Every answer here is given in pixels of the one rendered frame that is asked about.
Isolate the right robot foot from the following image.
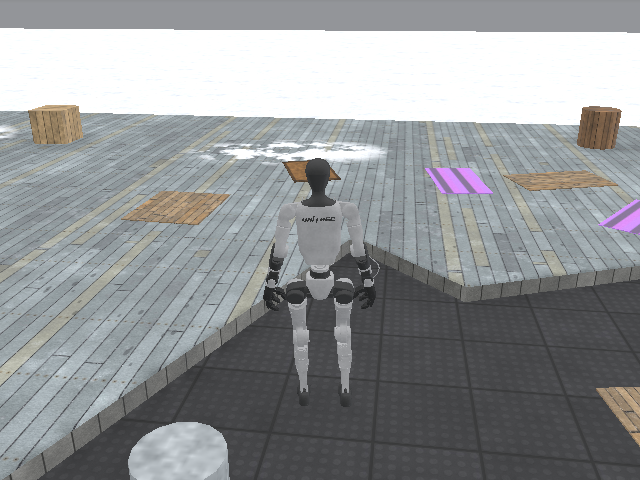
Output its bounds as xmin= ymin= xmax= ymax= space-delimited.
xmin=338 ymin=382 xmax=352 ymax=407

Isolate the robot right forearm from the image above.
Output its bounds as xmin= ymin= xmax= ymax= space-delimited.
xmin=355 ymin=242 xmax=374 ymax=287

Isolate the robot left hand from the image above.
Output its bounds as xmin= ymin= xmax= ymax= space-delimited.
xmin=263 ymin=286 xmax=287 ymax=311

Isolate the robot left upper arm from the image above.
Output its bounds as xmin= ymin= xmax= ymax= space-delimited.
xmin=273 ymin=202 xmax=298 ymax=258

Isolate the robot right upper arm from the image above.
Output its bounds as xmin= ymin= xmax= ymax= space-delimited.
xmin=339 ymin=201 xmax=366 ymax=257

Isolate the robot left forearm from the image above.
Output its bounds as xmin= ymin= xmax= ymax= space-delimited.
xmin=265 ymin=243 xmax=284 ymax=288

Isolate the robot right hand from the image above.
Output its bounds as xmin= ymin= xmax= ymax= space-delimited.
xmin=353 ymin=284 xmax=376 ymax=309

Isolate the robot right shin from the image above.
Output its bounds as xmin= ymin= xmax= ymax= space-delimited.
xmin=337 ymin=326 xmax=352 ymax=393

